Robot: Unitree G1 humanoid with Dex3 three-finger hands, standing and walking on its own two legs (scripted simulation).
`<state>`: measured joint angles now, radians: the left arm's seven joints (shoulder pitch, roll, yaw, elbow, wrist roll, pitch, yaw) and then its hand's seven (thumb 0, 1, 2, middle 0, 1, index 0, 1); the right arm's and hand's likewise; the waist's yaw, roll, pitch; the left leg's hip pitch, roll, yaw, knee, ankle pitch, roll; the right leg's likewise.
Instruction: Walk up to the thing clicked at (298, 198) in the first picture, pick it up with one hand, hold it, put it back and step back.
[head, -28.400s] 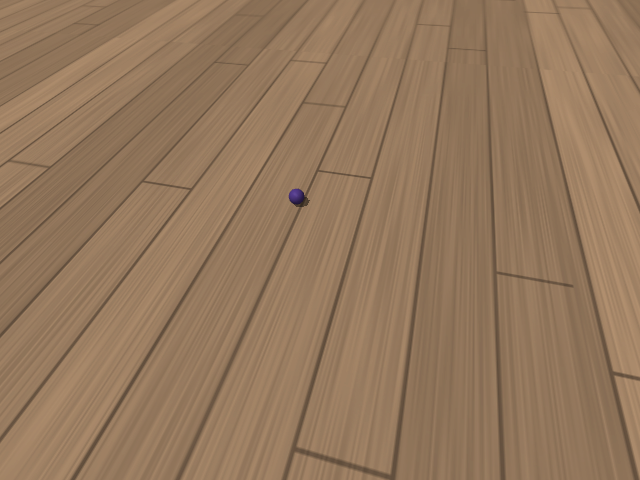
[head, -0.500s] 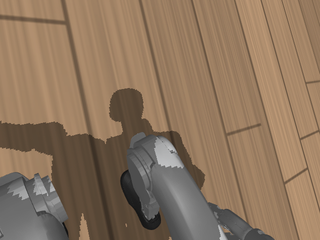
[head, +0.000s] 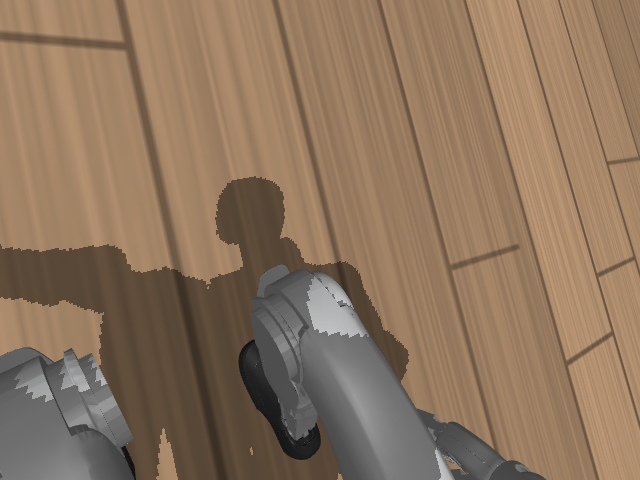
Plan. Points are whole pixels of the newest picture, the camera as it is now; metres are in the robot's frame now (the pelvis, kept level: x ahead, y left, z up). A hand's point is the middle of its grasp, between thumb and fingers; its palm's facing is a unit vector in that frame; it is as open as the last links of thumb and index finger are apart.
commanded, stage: close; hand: left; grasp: from above
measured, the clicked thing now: out of the picture +0.45 +0.35 -0.27
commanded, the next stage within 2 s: settle in 0.48 s
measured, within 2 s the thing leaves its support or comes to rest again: leaves its support in 0.90 s
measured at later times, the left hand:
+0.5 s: hand out of the picture +0.44 +0.34 -0.25, palm faces -0.41 -0.18 -0.90, open 9.0 cm
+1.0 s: hand out of the picture +0.44 +0.35 -0.23, palm faces -0.37 -0.18 -0.91, open 9.0 cm
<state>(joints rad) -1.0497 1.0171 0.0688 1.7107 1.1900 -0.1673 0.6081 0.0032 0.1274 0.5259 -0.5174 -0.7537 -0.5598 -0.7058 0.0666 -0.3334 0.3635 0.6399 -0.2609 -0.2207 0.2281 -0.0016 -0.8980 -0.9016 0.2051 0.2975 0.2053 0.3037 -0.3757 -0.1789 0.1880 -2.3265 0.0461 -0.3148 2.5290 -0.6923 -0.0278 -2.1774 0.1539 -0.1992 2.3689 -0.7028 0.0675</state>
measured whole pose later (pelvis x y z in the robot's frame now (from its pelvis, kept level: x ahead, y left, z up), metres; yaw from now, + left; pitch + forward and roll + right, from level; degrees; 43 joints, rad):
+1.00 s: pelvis +0.00 +0.00 +0.00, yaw +1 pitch +28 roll -14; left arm -0.95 0.93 0.10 1.48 1.18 -0.13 0.51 -0.02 0.11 0.31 -0.74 -0.53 -0.86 -0.46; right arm 0.10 -0.32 0.30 0.65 -0.23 -0.18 0.24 0.00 -0.91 -0.90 0.21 0.30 0.21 0.30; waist -0.33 -0.13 0.12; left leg -2.35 0.04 -0.30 2.51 -0.69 -0.03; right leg -2.20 0.14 -0.19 2.36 -0.72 0.06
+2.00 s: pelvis -0.01 -0.01 +0.07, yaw +9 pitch +34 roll -8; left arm -0.81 0.69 0.01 1.07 1.08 -0.06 0.12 -0.01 0.14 0.38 -0.65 -0.59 -0.77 -0.56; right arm 0.20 -0.27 0.07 0.66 -0.06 0.04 0.09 0.00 -0.91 -0.90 0.21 0.30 0.21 0.30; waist -0.19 0.02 -0.10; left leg -2.23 0.02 -0.15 2.24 -0.61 -0.01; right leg -2.10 0.07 -0.08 2.20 -0.69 0.04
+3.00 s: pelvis +0.04 +0.01 +0.37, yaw +16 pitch +16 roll -2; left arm -0.36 0.41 -0.17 0.86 1.01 0.02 0.15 0.02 0.10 0.56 -0.58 -0.68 -0.71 -0.67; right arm 0.25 -0.24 -0.02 0.75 0.04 -0.02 -0.05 0.00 -0.90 -0.90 0.21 0.30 0.21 0.30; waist -0.07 0.04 -0.14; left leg -0.99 0.03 -0.03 1.15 -0.44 0.00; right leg -0.91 0.03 0.01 1.12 -0.49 0.02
